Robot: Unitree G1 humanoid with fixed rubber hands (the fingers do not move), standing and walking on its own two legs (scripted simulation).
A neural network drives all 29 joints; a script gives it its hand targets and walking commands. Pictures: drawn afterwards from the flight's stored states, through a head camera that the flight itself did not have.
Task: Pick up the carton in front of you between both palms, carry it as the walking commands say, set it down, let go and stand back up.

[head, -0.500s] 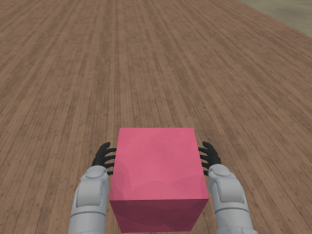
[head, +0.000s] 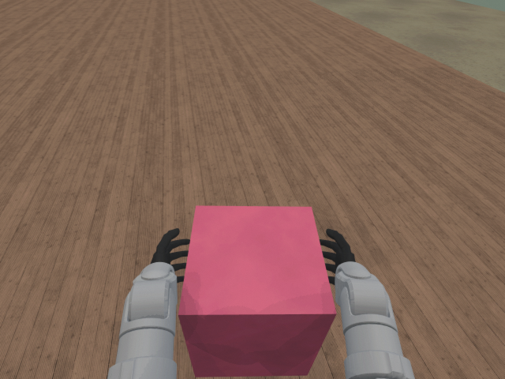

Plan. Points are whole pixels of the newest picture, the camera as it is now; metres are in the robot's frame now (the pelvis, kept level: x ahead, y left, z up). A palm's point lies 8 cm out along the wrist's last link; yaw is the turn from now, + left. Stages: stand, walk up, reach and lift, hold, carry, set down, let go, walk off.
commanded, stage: hold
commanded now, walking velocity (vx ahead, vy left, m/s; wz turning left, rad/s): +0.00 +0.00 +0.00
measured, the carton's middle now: (252, 292) +0.31 +0.00 -0.03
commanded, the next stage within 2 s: set down in 0.08 s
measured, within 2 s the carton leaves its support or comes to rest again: neither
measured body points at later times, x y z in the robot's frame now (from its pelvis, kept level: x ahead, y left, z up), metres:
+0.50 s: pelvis +0.01 -0.01 -0.01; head +0.08 +0.00 +0.43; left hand +0.36 +0.16 -0.03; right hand +0.37 -0.14 -0.03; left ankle +0.05 +0.11 -0.74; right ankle +0.02 -0.13 -0.74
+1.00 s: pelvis -0.03 -0.01 -0.13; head +0.20 +0.02 +0.25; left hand +0.41 +0.18 -0.21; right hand +0.42 -0.13 -0.21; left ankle +0.05 +0.11 -0.74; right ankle +0.02 -0.13 -0.74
